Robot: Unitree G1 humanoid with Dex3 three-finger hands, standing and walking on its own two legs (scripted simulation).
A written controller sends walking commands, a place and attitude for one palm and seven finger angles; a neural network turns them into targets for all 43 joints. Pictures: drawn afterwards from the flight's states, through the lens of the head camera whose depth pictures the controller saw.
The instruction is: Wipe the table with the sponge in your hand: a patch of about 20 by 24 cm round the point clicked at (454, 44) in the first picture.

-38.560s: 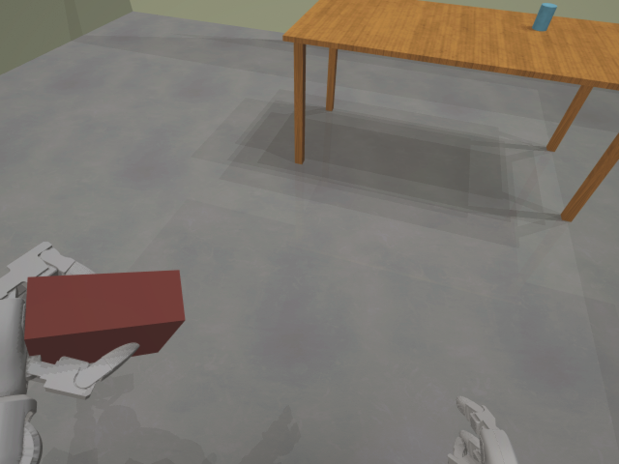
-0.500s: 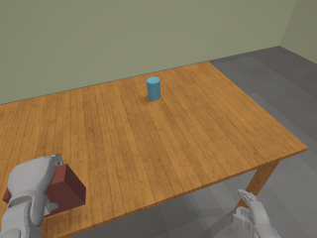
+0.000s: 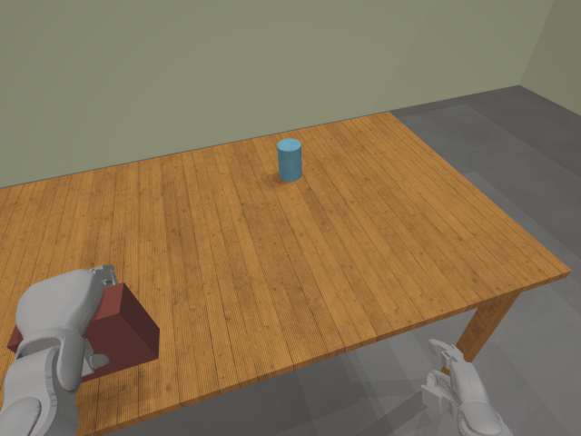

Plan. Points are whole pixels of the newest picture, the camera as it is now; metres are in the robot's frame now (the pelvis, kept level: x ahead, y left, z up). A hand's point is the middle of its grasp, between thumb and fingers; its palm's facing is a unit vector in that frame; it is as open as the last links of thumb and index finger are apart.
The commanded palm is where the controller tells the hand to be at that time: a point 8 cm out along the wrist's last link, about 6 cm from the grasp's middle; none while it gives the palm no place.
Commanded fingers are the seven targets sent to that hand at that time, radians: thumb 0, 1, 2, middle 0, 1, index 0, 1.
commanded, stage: bring the sponge back beside the body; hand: left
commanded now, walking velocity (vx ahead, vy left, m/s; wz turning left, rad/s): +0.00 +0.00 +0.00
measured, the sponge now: (100, 343) +0.20 +0.31 +0.03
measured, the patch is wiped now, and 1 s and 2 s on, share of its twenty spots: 1.00 1.00 1.00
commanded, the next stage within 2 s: step back with the hand held close in 1.56 s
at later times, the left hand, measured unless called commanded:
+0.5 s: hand (91, 324) +0.19 +0.29 +0.09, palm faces +0.06 -0.12 -0.99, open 9.4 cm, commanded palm +0.17 +0.29 +0.16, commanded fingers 0.00 0.10 1.30 -1.20 -1.60 -1.20 -1.60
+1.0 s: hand (96, 325) +0.19 +0.28 +0.11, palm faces +0.09 -0.13 -0.99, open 9.4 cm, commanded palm +0.15 +0.27 +0.18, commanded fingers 0.00 0.10 1.30 -1.20 -1.60 -1.20 -1.60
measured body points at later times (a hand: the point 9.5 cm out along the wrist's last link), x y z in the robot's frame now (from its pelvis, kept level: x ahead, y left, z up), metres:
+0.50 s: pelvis +0.00 +0.00 +0.00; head -0.03 -0.03 +0.45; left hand +0.19 +0.30 +0.14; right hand +0.25 -0.19 -0.06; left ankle +0.02 +0.10 -0.74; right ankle -0.02 -0.11 -0.74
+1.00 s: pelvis -0.01 -0.01 +0.00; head -0.04 -0.05 +0.45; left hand +0.18 +0.28 +0.16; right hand +0.25 -0.20 -0.06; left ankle +0.02 +0.10 -0.74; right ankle -0.02 -0.11 -0.74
